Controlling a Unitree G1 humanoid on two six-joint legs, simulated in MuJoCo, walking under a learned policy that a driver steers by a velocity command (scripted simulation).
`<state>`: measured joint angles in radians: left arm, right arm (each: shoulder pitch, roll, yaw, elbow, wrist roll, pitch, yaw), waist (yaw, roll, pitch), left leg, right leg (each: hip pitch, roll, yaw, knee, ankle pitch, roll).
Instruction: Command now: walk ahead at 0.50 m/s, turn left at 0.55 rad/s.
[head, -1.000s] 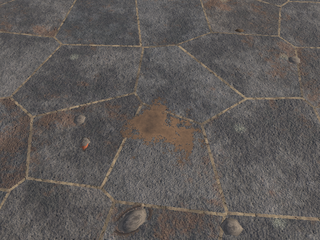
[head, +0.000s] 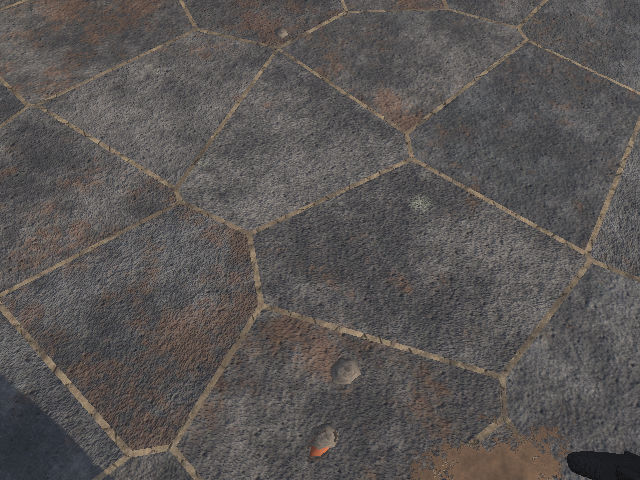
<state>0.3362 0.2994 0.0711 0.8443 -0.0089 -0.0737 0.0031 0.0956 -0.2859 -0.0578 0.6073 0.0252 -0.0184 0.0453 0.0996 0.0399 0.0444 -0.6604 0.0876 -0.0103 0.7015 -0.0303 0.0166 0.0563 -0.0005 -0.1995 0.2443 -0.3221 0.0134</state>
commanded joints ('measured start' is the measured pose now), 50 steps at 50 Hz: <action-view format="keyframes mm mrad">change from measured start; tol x32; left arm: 1 -21 194 46 -45 -17 3 5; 27 -331 29 -20 -187 -9 9 -66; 33 104 301 88 -133 -18 28 -36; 50 8 155 42 -171 -20 35 14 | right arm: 1 -92 -59 -15 -108 -2 -15 15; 5 350 -219 -94 -1 -8 2 -21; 50 -116 -93 -6 -9 -16 -97 -30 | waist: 1 -35 -109 23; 7 -230 92 -438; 23 -166 -9 38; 34 13 -209 -458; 50 -31 -136 -62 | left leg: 1 51 -43 57 -68 -73 47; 4 491 -153 103 -168 -79 133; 6 1091 260 -662 -261 -205 370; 14 488 147 -144 -536 76 234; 25 693 156 130 -553 195 146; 31 761 156 202 -85 855 73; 34 -66 -165 -61 733 -562 -40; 50 205 -86 -65 -174 76 -88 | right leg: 1 10 -280 64 3 662 -137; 4 -67 -244 3 387 977 -95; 6 -711 -17 96 1028 -264 -7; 7 -782 -31 270 1123 -266 -19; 21 -710 -107 254 516 459 7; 28 -755 -48 152 360 268 -72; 32 -135 32 185 288 225 -197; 34 396 -338 1056 103 54 -471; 41 -248 -154 532 -10 442 -328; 50 -283 -103 534 77 206 -220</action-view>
